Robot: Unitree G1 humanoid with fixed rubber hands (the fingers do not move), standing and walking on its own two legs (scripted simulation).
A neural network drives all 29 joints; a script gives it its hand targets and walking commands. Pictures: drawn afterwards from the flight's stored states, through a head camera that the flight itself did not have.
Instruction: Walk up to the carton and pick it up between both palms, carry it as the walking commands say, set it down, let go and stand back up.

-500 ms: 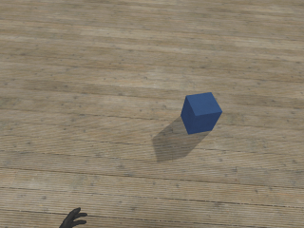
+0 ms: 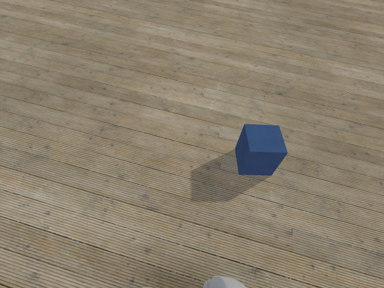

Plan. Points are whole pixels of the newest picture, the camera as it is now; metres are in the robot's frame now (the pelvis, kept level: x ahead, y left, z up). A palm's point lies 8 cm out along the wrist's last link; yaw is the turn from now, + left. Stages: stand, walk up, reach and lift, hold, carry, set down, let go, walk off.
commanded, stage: walk up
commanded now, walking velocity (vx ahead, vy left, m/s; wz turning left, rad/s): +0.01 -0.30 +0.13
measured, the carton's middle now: (258, 150) +0.93 -0.40 -0.64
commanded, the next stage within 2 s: none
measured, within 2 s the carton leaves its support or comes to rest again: neither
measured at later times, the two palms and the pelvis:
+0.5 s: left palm out of the picture +0.03 +0.05 -0.11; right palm out of the picture +0.10 -0.45 -0.11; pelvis -0.01 -0.20 +0.01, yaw +3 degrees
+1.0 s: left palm out of the picture +0.14 -0.12 -0.11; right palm out of the picture +0.04 -0.66 -0.13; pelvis +0.05 -0.38 +0.00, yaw +3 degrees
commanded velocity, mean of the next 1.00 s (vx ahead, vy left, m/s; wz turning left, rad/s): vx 0.15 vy -0.26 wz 0.05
